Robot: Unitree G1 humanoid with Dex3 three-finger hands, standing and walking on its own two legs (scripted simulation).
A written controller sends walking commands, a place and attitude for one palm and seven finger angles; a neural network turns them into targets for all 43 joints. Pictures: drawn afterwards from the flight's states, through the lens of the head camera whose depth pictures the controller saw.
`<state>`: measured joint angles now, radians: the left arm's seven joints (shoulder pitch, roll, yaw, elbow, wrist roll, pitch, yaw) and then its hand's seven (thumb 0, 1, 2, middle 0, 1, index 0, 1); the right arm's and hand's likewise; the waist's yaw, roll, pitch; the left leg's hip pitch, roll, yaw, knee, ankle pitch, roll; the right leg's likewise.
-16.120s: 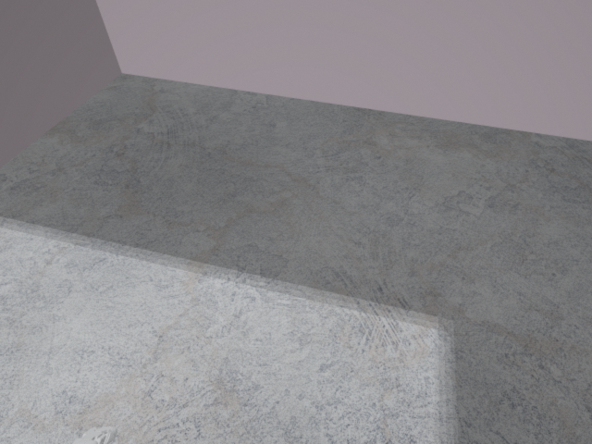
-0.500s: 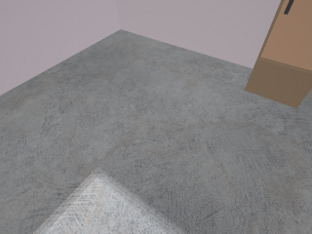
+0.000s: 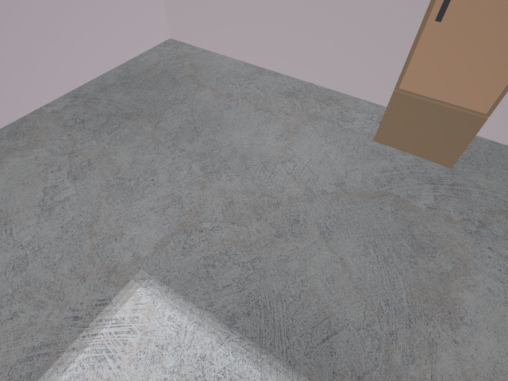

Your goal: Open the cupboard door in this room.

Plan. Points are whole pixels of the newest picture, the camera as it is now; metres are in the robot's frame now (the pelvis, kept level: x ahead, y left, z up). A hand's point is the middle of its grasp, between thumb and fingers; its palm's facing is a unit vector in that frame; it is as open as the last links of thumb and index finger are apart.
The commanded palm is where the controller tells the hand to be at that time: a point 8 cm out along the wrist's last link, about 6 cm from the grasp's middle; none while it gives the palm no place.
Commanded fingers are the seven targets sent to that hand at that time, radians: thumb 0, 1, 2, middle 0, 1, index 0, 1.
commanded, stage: turn or walk to find it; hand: left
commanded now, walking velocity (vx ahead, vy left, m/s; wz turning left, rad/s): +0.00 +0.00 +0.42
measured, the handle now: (446, 2) +1.53 -0.72 +0.04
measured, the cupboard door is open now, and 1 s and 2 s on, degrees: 0 0 0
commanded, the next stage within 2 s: stand and wait in 0.50 s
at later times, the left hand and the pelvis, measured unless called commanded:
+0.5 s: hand out of the picture -0.02 +0.22 -0.18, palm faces +0.06 -0.97 -0.25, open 7.3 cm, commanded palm none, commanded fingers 0.00 0.90 0.90 -0.20 -0.30 -0.20 -0.30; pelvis -0.01 +0.01 +0.00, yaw +1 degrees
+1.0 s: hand out of the picture +0.06 +0.23 -0.17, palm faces +0.05 -0.96 -0.29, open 7.3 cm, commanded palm none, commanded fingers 0.00 0.90 0.90 -0.20 -0.30 -0.20 -0.30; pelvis -0.02 +0.01 +0.00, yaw +3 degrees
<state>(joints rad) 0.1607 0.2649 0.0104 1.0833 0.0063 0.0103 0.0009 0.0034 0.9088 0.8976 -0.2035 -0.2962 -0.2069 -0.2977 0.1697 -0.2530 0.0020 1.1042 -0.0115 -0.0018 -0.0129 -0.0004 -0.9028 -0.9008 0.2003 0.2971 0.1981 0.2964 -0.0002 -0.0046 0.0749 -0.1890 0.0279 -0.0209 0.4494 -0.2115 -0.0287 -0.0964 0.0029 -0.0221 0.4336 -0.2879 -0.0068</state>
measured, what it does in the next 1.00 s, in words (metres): stands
